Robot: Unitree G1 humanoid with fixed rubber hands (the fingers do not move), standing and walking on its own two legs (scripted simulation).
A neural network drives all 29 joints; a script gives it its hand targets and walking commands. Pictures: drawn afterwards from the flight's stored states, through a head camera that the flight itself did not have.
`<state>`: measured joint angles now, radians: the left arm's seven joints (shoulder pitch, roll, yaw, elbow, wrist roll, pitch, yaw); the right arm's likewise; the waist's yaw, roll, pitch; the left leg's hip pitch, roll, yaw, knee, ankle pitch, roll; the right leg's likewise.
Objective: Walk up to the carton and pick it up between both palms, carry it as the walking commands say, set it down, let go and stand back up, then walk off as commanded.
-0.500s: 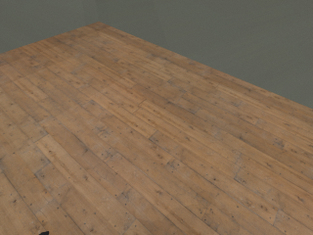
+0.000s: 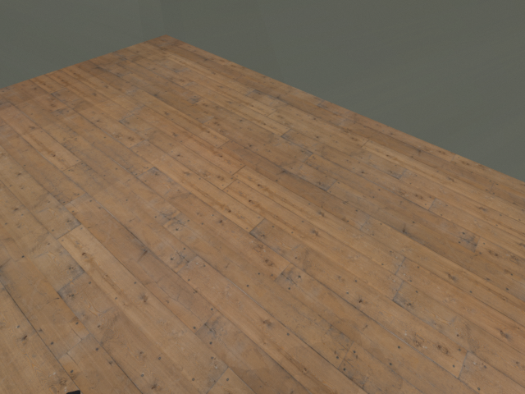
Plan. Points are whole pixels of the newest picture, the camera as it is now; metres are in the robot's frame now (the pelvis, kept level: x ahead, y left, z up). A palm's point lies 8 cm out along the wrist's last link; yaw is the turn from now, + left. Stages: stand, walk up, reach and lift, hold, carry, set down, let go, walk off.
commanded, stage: walk up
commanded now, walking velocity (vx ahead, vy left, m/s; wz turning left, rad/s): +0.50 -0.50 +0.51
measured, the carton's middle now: out of the picture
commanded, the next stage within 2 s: none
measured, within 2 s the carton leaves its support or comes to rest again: neither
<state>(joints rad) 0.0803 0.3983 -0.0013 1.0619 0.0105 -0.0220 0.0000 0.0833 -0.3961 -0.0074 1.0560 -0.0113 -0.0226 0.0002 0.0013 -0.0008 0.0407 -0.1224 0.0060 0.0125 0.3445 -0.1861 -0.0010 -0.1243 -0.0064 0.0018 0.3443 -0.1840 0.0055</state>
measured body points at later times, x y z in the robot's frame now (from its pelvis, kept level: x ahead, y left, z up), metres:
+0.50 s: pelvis -0.02 -0.03 -0.01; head +0.03 -0.06 +0.44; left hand +0.15 +0.21 -0.13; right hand +0.01 -0.33 -0.15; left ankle +0.02 +0.10 -0.70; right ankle +0.01 -0.15 -0.75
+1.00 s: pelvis -0.03 -0.01 -0.01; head +0.01 -0.03 +0.44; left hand +0.24 +0.13 -0.13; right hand -0.14 -0.28 -0.13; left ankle +0.02 +0.10 -0.75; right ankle -0.12 -0.10 -0.73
